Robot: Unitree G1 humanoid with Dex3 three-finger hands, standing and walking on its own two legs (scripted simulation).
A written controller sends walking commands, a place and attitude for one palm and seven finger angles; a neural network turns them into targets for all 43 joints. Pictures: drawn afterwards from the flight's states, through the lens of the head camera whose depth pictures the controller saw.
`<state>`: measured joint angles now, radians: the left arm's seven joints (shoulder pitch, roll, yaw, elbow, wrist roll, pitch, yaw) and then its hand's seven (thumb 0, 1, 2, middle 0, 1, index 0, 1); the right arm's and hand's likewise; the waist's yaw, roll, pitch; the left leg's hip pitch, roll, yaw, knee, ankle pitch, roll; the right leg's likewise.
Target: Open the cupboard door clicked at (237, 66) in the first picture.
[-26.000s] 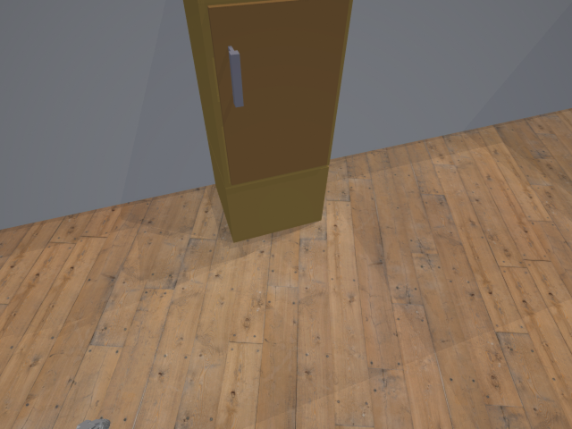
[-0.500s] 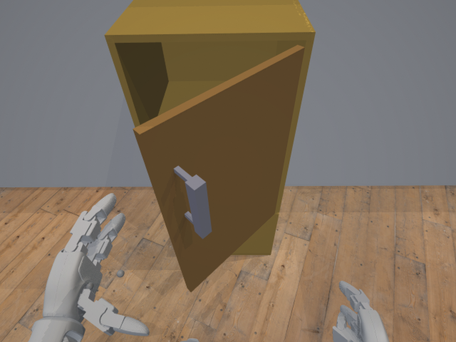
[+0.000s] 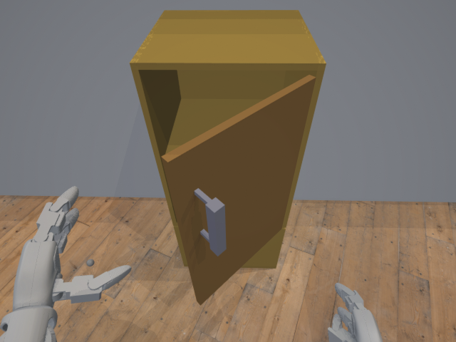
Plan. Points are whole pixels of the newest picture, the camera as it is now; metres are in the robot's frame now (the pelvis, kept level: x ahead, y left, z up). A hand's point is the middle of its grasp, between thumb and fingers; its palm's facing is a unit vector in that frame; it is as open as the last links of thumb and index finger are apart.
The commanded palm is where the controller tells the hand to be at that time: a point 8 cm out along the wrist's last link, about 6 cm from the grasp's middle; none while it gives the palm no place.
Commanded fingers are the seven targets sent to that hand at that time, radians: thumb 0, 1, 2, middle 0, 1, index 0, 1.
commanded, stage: draw the hand back to the body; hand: left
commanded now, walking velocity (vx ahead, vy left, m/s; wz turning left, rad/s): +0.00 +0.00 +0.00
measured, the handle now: (209, 222) +0.33 +0.08 +0.03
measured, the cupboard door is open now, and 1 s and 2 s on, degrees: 45 45 45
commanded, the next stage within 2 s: step back with the hand held close in 0.72 s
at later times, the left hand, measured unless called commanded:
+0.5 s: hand (65, 227) +0.21 +0.25 +0.16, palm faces +0.47 -0.80 -0.38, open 7.8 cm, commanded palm +0.16 +0.28 +0.18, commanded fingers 0.00 0.90 0.90 -0.20 -0.30 -0.20 -0.30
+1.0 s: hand (73, 226) +0.21 +0.23 +0.17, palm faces +0.40 -0.79 -0.46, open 7.4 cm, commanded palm +0.15 +0.27 +0.19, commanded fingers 0.00 0.90 0.90 -0.20 -0.30 -0.20 -0.30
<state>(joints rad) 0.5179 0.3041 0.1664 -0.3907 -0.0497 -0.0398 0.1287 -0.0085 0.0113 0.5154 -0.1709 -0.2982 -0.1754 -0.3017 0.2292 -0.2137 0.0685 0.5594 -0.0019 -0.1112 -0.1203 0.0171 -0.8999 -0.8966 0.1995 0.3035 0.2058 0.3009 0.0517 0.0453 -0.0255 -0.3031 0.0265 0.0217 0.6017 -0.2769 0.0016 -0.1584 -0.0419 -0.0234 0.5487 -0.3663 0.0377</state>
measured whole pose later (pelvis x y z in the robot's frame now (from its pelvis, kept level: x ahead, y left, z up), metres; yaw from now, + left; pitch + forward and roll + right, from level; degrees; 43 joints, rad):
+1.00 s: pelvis +0.01 -0.03 +0.01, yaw +0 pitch -1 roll -1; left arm 0.49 0.37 0.38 -0.42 -0.07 -0.12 0.10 0.01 0.89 0.90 -0.21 -0.30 -0.21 -0.30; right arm 0.15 -0.24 0.00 0.59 -0.01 -0.01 -0.09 0.02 -0.90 -0.90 0.20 0.30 0.21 0.30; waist 0.03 0.06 0.02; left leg -0.22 0.07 0.01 0.45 -0.21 -0.03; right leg -0.07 0.00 -0.03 0.38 -0.29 0.01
